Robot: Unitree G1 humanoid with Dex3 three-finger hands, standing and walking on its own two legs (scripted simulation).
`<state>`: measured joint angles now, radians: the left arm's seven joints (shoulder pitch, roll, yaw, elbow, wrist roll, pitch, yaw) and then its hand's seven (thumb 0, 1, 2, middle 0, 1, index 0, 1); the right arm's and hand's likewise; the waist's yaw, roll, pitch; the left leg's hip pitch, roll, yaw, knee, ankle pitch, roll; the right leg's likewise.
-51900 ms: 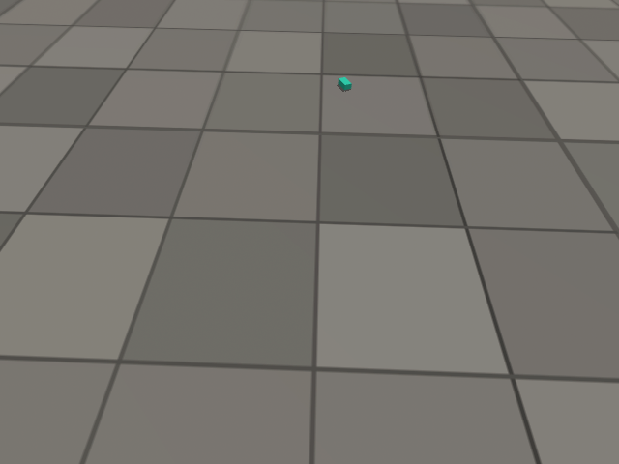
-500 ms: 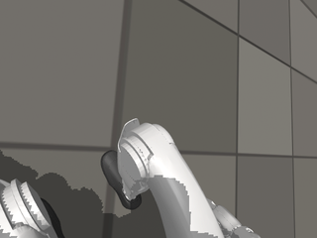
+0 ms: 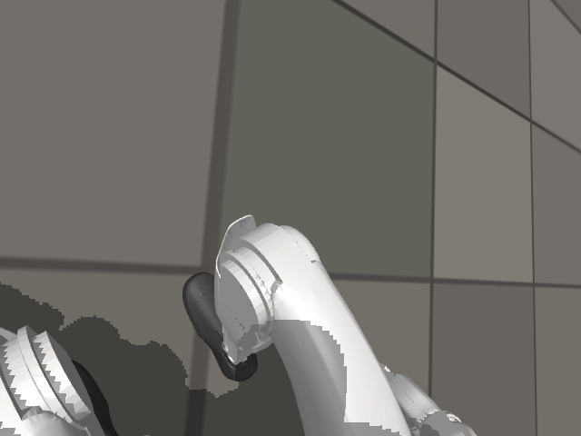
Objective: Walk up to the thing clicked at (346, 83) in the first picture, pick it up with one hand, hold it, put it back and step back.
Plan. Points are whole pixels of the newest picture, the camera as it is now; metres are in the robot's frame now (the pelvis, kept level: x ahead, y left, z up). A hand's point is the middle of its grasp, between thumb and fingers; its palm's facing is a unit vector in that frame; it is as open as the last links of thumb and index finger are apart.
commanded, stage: open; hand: left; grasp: from above
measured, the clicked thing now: out of the picture +0.51 +0.35 -0.30
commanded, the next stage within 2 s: withdraw in 0.38 s
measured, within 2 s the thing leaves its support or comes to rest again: neither
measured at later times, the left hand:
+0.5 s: hand out of the picture +0.50 +0.33 -0.25, palm faces -0.49 -0.12 -0.86, open 11.7 cm
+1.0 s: hand out of the picture +0.50 +0.39 -0.11, palm faces -0.42 -0.12 -0.90, open 13.2 cm
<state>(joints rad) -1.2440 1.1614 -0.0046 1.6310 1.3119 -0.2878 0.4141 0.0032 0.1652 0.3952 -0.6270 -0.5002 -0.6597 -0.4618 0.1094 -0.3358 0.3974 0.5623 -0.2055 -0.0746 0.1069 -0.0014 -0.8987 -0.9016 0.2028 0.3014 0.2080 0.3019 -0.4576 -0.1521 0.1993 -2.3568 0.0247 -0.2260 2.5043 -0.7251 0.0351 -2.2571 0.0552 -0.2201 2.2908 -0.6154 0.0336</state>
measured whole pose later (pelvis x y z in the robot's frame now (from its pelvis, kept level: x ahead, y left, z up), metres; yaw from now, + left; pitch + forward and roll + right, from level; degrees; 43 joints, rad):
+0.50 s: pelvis +0.00 +0.00 +0.00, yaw +0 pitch +31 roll -16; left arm -1.23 1.17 0.01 1.62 1.30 -0.26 0.38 0.00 -0.11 0.64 -0.38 -0.74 -0.40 -0.71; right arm 0.12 -0.34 0.40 0.55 -0.20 -0.07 0.10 0.00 -0.90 -0.90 0.20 0.30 0.21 0.30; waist -0.46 -0.15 0.21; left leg -2.36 0.02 -0.23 2.50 -0.73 0.04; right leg -2.26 0.06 -0.22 2.29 -0.62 0.03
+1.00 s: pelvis +0.00 +0.00 +0.03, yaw +3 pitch +35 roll -14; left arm -1.17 0.97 -0.02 1.33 1.13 0.01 0.12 0.00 -0.36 0.87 -0.24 -0.85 -0.23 -0.86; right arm 0.18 -0.32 0.23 0.53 -0.12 0.02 0.16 0.00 -0.91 -0.91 0.20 0.30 0.21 0.30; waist -0.34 0.01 0.02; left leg -2.31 0.01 -0.16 2.38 -0.71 0.04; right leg -2.22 0.03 -0.17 2.22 -0.63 0.02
